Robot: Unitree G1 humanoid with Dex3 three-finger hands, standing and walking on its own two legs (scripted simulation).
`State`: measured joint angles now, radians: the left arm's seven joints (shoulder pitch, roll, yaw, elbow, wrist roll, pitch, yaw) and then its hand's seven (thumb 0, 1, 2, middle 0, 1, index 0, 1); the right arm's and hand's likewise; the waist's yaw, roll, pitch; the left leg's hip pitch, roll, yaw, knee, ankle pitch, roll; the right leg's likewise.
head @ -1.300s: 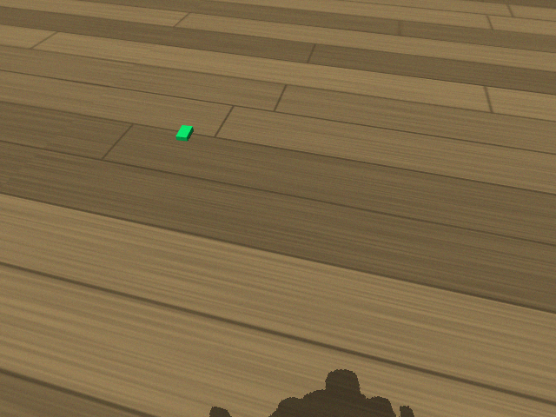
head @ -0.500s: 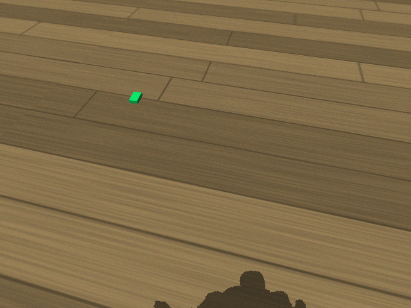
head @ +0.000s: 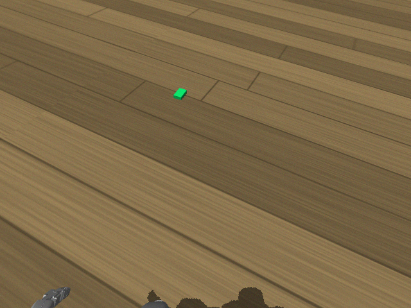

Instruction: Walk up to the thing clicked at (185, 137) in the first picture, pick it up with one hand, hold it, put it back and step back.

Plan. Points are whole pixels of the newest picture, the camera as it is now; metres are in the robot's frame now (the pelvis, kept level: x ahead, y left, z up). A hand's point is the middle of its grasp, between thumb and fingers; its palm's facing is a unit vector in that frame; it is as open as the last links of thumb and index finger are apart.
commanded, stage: walk up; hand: left
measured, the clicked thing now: (180, 93) +1.77 +0.24 -0.77
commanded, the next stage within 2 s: none
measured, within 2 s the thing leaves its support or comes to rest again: neither
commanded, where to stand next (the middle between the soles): +1.80 -0.18 m, yaw +71 degrees
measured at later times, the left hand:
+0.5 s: hand (66, 246) +0.27 +0.34 -0.14, palm faces +0.24 -0.94 -0.26, open 7.4 cm
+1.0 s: hand (126, 213) +0.37 +0.23 -0.15, palm faces +0.57 -0.72 -0.39, open 7.4 cm
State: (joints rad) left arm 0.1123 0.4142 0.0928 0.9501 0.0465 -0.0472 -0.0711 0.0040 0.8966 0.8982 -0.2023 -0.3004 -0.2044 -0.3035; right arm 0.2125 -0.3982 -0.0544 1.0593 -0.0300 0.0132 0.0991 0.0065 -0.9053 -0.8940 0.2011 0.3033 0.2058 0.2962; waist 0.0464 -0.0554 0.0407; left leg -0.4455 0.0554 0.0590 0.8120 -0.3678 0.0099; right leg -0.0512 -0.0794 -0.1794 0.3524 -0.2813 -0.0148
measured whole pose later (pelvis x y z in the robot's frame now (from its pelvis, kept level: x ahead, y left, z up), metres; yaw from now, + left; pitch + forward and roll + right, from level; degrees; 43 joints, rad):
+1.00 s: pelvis +0.55 -0.01 -0.02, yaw +37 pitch +0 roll +0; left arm 0.31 0.46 0.10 0.87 0.06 0.00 -0.09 0.01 0.90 0.90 -0.20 -0.30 -0.20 -0.30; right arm 0.18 -0.45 -0.03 0.84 0.01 -0.06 0.02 0.00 -0.91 -0.89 0.20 0.30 0.20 0.30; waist 0.12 -0.02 0.08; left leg -0.57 0.03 0.12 0.74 -0.10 0.05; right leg -0.03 0.03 -0.25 0.46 -0.43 -0.08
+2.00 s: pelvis +1.07 -0.08 -0.04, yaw +57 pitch -3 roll +1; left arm 0.32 0.45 0.10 0.74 0.07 0.10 -0.11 0.01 0.90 0.90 -0.20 -0.30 -0.20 -0.30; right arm 0.34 -0.42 -0.02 0.85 -0.02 -0.09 -0.08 0.00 -0.90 -0.89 0.21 0.30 0.21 0.30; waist 0.02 -0.13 0.06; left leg -0.42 0.06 0.03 0.73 -0.27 0.03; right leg -0.53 -0.10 0.05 1.15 -0.45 0.00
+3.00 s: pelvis +1.55 -0.23 -0.05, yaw +66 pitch -1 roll +0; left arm 0.25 0.43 0.11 0.72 0.06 0.07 -0.08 0.00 0.90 0.90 -0.20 -0.30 -0.20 -0.30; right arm 0.30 -0.52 -0.08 0.99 -0.03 -0.02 -0.12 0.01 -0.90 -0.89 0.20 0.30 0.21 0.30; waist 0.01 -0.01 0.08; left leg -0.60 0.10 -0.09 1.20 -0.55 0.04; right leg -0.45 -0.05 0.02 0.92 -0.45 0.04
